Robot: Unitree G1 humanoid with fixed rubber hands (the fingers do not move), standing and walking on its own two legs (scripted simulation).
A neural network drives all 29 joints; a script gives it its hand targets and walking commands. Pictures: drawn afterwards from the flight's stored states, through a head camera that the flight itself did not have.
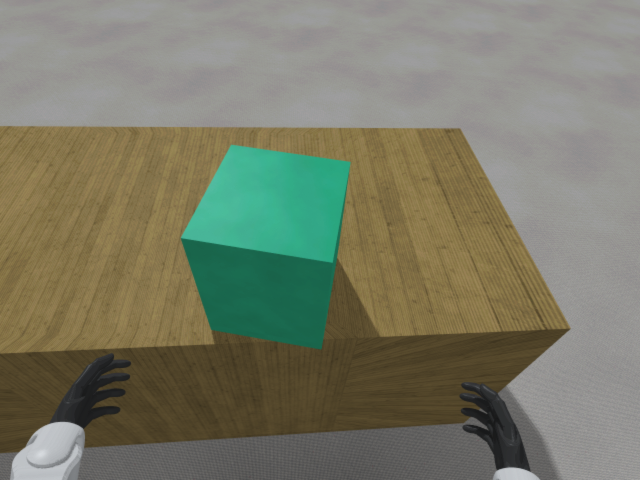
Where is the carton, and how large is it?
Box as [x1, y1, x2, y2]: [181, 145, 350, 348]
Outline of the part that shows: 231,145 181,236 181,240 211,329 321,348 337,254 350,162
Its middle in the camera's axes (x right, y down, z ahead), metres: -0.07 +0.02 +0.66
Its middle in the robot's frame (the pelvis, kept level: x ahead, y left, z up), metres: +0.47 +0.07 -0.04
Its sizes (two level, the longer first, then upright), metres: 0.210 0.200 0.250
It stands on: a pedestal, 0.61 m high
